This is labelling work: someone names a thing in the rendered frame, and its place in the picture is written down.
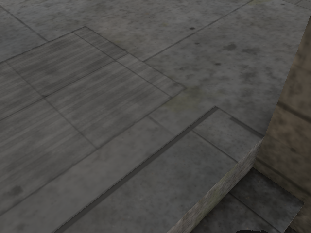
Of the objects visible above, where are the stairs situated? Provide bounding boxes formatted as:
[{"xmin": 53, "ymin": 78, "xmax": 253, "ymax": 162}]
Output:
[{"xmin": 166, "ymin": 137, "xmax": 305, "ymax": 233}]

